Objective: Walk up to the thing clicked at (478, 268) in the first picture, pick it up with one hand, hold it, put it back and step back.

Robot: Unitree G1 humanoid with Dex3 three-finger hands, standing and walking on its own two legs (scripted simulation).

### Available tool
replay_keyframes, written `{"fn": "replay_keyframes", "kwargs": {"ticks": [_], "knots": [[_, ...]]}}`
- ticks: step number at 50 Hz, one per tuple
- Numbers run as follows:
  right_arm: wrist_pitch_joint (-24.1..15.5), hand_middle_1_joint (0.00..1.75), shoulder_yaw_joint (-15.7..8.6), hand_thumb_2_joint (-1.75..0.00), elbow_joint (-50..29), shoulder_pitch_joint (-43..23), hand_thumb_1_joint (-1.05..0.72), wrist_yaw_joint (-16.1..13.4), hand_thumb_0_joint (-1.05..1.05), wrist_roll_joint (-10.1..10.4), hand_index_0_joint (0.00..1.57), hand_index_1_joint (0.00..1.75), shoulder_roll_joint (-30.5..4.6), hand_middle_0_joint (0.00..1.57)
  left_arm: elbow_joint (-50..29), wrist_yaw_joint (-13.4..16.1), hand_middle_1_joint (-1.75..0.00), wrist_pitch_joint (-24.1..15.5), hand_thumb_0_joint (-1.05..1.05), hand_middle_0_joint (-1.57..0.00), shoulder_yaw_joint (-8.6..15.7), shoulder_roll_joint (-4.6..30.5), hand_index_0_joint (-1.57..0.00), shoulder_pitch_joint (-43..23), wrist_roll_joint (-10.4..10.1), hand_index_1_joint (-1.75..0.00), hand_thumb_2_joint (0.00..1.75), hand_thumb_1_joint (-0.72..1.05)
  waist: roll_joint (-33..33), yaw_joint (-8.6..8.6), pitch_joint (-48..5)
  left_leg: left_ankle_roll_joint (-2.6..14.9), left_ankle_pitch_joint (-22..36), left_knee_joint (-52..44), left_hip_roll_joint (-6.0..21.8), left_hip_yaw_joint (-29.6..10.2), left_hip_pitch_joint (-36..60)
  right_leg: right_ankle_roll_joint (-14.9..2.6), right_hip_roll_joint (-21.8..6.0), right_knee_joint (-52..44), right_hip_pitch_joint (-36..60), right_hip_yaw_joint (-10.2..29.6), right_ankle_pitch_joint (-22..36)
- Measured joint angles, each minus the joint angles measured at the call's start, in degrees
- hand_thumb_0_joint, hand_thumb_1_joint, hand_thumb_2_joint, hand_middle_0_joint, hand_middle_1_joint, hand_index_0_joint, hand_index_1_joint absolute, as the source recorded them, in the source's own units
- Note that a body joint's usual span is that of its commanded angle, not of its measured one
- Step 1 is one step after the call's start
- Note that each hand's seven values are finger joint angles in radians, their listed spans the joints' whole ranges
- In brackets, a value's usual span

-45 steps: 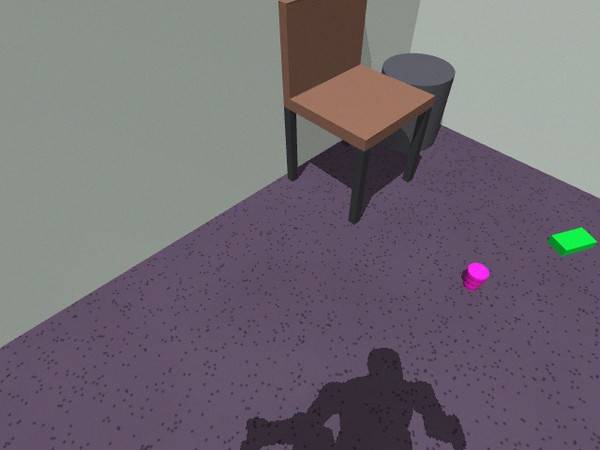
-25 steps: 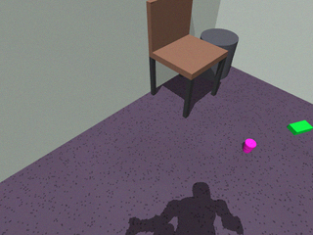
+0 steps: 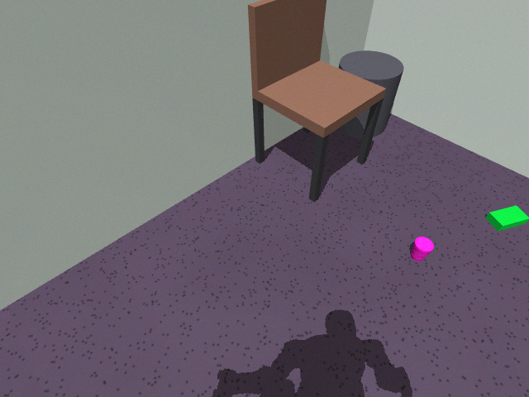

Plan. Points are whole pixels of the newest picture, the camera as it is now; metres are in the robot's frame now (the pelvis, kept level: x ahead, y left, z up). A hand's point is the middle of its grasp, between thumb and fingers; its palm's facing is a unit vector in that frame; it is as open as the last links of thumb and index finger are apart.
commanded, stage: stand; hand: left
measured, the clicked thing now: (420, 250) +0.84 -0.64 -0.73
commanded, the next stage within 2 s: walk up in 0.22 s
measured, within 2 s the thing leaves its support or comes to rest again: neither
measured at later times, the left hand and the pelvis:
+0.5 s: hand out of the picture +0.15 +0.23 -0.14, palm faces -0.25 -0.89 -0.39, open 7.4 cm; pelvis +0.03 -0.04 -0.02, yaw -16 degrees
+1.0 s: hand (231, 255) +0.46 +0.10 -0.16, palm faces -0.64 -0.66 -0.39, open 7.4 cm; pelvis +0.21 -0.06 -0.02, yaw -39 degrees
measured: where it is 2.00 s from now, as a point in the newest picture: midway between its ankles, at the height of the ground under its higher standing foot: (335, 319)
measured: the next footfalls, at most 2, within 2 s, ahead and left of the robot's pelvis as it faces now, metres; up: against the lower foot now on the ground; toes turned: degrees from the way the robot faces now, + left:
right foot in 0.52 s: +0.10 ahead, -0.22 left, +0.00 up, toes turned -23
left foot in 0.88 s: +0.34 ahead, -0.02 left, +0.00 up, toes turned -32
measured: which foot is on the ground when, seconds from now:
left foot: down 0.00-0.52, up 0.54-0.86, down 0.88-1.00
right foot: down 0.00-0.26, up 0.28-0.50, down 0.52-0.88, up 0.90-1.00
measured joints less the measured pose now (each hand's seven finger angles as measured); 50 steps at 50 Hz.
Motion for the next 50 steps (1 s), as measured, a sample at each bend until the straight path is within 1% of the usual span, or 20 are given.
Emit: {"fn": "replay_keyframes", "kwargs": {"ticks": [11, 13, 15, 17, 19, 23, 25, 26, 27, 29, 31, 33, 37, 42, 43, 44, 45, 46, 48, 50], "knots": [[-0.04, 0.30, 0.04, -0.90, 0.01, 0.22, -0.91, -0.03, 0.00, -0.03, 0.20, 0.30, 0.01, 0.20, 0.03, -0.10, -0.30, 0.07, 0.00, -0.21, 0.06, 0.10, -0.20, 0.24, 0.05, -0.30, 0.90, 0.90, -0.08, 0.04, -0.07, 0.02, 0.18, -0.17, -0.03, 0.02, 0.15, 0.02, -0.03, -0.19, 0.15, 0.02, 0.20], [-0.44, 0.30, -1.55, -0.90, -1.91, 0.22, -0.91, 1.05, 0.00, -1.02, 0.20, 0.30, -0.08, 0.20, -2.99, -1.91, -0.30, 1.11, 0.00, -0.21, 1.92, 0.36, -0.20, 2.33, 0.86, -0.30, 0.90, 0.90, -0.38, 1.01, 0.04, 0.75, -2.09, 2.09, 0.40, 2.56, -0.67, -0.86, 0.42, 4.30, -2.59, 2.33, -2.63], [-1.68, 0.30, -3.09, -0.89, -4.90, 0.51, -0.91, 1.51, 0.00, -1.37, 0.21, 0.30, -0.57, 0.20, -4.67, -3.63, -0.30, 2.48, 0.00, -0.21, 3.45, 0.71, -0.20, 4.58, 1.63, -0.30, 0.90, 0.90, -0.17, 1.28, -0.10, 0.82, -2.60, 2.95, 1.26, 5.72, -0.74, -1.32, 0.38, 15.09, -8.33, 2.42, -9.03], [-2.55, 0.30, -4.04, -0.89, -7.47, 1.30, -0.90, 1.50, 0.00, -1.55, 0.21, 0.30, -1.18, 0.20, -5.33, -4.90, -0.30, 3.61, 0.00, -0.21, 4.35, 1.36, -0.20, 5.84, 2.09, -0.30, 0.90, 0.90, 0.28, 0.59, -0.09, 0.44, -3.19, 2.65, 2.27, 7.80, 0.01, -1.27, -0.64, 24.61, -13.76, 0.91, -11.19], [-2.74, 0.30, -4.84, -0.89, -8.81, 2.32, -0.90, 1.46, 0.00, -2.05, 0.21, 0.30, -2.11, 0.20, -6.54, -6.06, -0.30, 4.06, 0.01, -0.21, 5.15, 2.15, -0.20, 6.80, 1.82, -0.30, 0.90, 0.90, 0.81, 0.55, 0.08, -0.14, -3.83, 2.21, 3.43, 9.68, 1.52, -1.02, -2.45, 28.54, -17.02, -0.30, -10.85], [-2.04, 0.30, -6.25, -0.89, -9.95, 3.54, -0.90, 1.91, 0.00, -2.86, 0.21, 0.30, -4.80, 0.20, -9.12, -7.55, -0.30, 3.48, 0.01, -0.21, 6.34, 3.55, -0.20, 8.54, 1.26, -0.30, 0.90, 0.90, 2.05, 1.08, 0.56, -1.90, -8.01, 5.81, 5.90, 13.49, 3.95, -0.53, -6.37, 24.38, -17.80, -2.00, -7.69], [-1.47, 0.30, -6.72, -0.89, -10.39, 3.99, -0.90, 2.15, 0.00, -3.01, 0.21, 0.30, -5.84, 0.20, -10.10, -7.58, -0.30, 2.67, 0.01, -0.21, 6.85, 4.53, -0.20, 9.57, 1.29, -0.30, 0.90, 0.90, 2.54, 1.04, 0.15, -2.04, -12.52, 11.57, 7.76, 14.69, 3.53, -0.74, -6.90, 21.45, -16.03, -3.59, -5.92], [-1.16, 0.30, -6.78, -0.90, -10.73, 4.38, -0.90, 2.25, 0.00, -3.03, 0.21, 0.30, -6.15, 0.20, -10.76, -7.38, -0.30, 1.99, 0.01, -0.21, 7.15, 5.37, -0.20, 10.20, 1.29, -0.30, 0.90, 0.90, 2.49, 0.97, -0.38, -1.05, -15.55, 16.33, 8.86, 14.62, 2.15, -1.04, -6.33, 19.94, -14.91, -3.68, -5.17], [-0.70, 0.30, -6.86, -0.90, -10.86, 4.38, -0.90, 2.28, 0.00, -2.91, 0.21, 0.30, -6.74, 0.20, -11.32, -6.76, -0.30, 1.23, 0.01, -0.21, 7.63, 5.52, -0.20, 10.25, 1.39, -0.30, 0.90, 0.90, 3.36, 1.35, -0.37, 0.00, -18.36, 23.85, 9.88, 12.41, -0.61, -0.65, -5.04, 22.20, -15.69, -3.66, -5.41], [0.57, 0.30, -6.71, -0.90, -11.00, 3.47, -0.91, 2.58, 0.00, -2.22, 0.20, 0.30, -7.58, 0.20, -12.54, -5.42, -0.30, 0.29, 0.00, -0.21, 7.86, 4.32, -0.20, 10.59, 1.17, -0.30, 0.90, 0.90, 4.90, 2.61, 0.34, 0.15, -21.02, 38.06, 7.10, 5.10, -7.00, -0.73, -2.69, 25.44, -16.53, -2.78, -7.68], [0.45, 0.30, -6.07, -0.90, -11.68, 2.46, -0.91, 3.11, 0.01, -1.37, 0.20, 0.30, -7.80, 0.20, -12.88, -4.61, -0.30, 0.18, 0.00, -0.20, 6.91, 2.49, -0.20, 11.35, 0.63, -0.30, 0.90, 0.91, 6.18, 3.25, 1.11, -0.04, -19.62, 44.17, 4.40, 1.48, -12.02, -1.49, -0.67, 23.20, -14.61, -1.55, -7.44], [-0.40, 0.30, -5.22, -0.90, -13.11, 2.14, -0.91, 3.50, 0.01, -0.70, 0.20, 0.30, -7.21, 0.19, -12.82, -4.05, -0.30, 0.38, 0.00, -0.21, 5.77, 1.14, -0.20, 12.19, 0.38, -0.30, 0.90, 0.90, 6.52, 3.32, 1.34, -0.22, -17.32, 42.78, 3.68, 0.98, -15.76, -1.45, 0.61, 19.32, -12.13, -0.03, -6.10], [-1.32, 0.30, -4.03, -0.90, -16.85, 3.39, -0.91, 4.50, 0.00, -0.72, 0.20, 0.30, -5.25, 0.20, -13.33, -3.94, -0.30, 0.08, 0.00, -0.21, 4.83, 0.37, -0.20, 13.48, 0.51, -0.30, 0.90, 0.90, 4.76, 3.21, 0.95, -0.57, -13.97, 33.16, 3.56, 0.94, -20.02, -1.38, 1.70, 14.27, -9.07, 3.98, -5.02], [-1.73, 0.30, -4.29, -0.90, -18.81, 6.65, -0.91, 4.85, 0.00, -1.26, 0.20, 0.30, -5.33, 0.20, -14.94, -3.82, -0.30, -0.63, 0.01, -0.21, 4.69, 1.22, -0.21, 13.43, 0.47, -0.31, 0.90, 0.90, 2.79, 2.67, -0.07, -0.57, -8.72, 22.81, 3.23, 0.62, -19.90, -0.53, 2.01, 14.26, -7.64, 8.87, -7.79], [-2.14, 0.30, -4.51, -0.90, -19.09, 7.47, -0.91, 4.76, 0.00, -1.14, 0.20, 0.30, -5.61, 0.20, -15.30, -3.70, -0.30, -0.52, 0.01, -0.21, 4.54, 1.78, -0.21, 13.33, 0.39, -0.31, 0.90, 0.90, 2.37, 2.18, -0.38, -0.43, -7.56, 19.69, 2.77, 0.48, -18.50, -0.63, 1.94, 15.95, -7.98, 9.78, -9.42], [-2.80, 0.30, -4.80, -0.90, -19.51, 8.28, -0.91, 4.50, 0.00, -1.23, 0.20, 0.30, -5.91, 0.20, -15.71, -3.45, -0.30, -0.37, 0.01, -0.21, 4.48, 2.48, -0.21, 13.22, 0.39, -0.31, 0.90, 0.90, 1.68, 1.49, -0.60, -0.13, -5.01, 17.63, 2.21, 0.87, -17.39, -1.63, 1.63, 19.23, -9.05, 10.61, -12.15], [-3.52, 0.30, -5.13, -0.90, -19.84, 8.89, -0.91, 3.99, 0.00, -1.56, 0.20, 0.30, -5.97, 0.20, -15.67, -2.96, -0.30, -0.15, 0.01, -0.21, 4.58, 3.16, -0.21, 12.59, 0.37, -0.31, 0.90, 0.90, 0.80, 0.74, -0.50, 0.11, -2.61, 18.83, 1.85, 2.06, -17.56, -2.57, 1.71, 25.07, -11.13, 11.52, -14.99], [-3.89, 0.30, -5.36, -0.90, -19.84, 9.32, -0.91, 3.48, 0.00, -1.55, 0.20, 0.30, -5.82, 0.20, -15.29, -2.36, -0.30, 0.14, 0.01, -0.21, 4.61, 3.69, -0.21, 11.65, 0.37, -0.31, 0.90, 0.90, 0.11, 0.04, -0.28, 0.43, -3.40, 20.35, 1.84, 3.34, -17.50, -2.97, 2.03, 32.03, -13.86, 11.23, -16.28], [-3.76, 0.30, -5.42, -0.90, -18.99, 10.01, -0.91, 2.95, 0.00, -0.92, 0.20, 0.30, -5.15, 0.20, -14.57, -1.88, -0.30, -0.03, 0.01, -0.21, 4.26, 4.93, -0.20, 9.91, 0.20, -0.30, 0.90, 0.90, -1.03, -1.43, 0.22, 1.05, -4.72, 19.33, 2.12, 5.45, -15.15, -3.04, 1.82, 42.42, -18.68, 8.07, -13.92], [-3.52, 0.30, -5.11, -0.90, -18.11, 11.26, -0.91, 2.68, 0.00, -0.88, 0.20, 0.30, -4.68, 0.20, -14.27, -2.26, -0.30, -0.85, 0.01, -0.21, 4.15, 6.03, -0.20, 8.69, -0.12, -0.30, 0.90, 0.90, -1.67, -2.70, 0.45, 1.50, -4.45, 15.45, 2.42, 7.08, -11.55, -2.14, 0.51, 45.03, -21.49, 4.19, -9.74]]}}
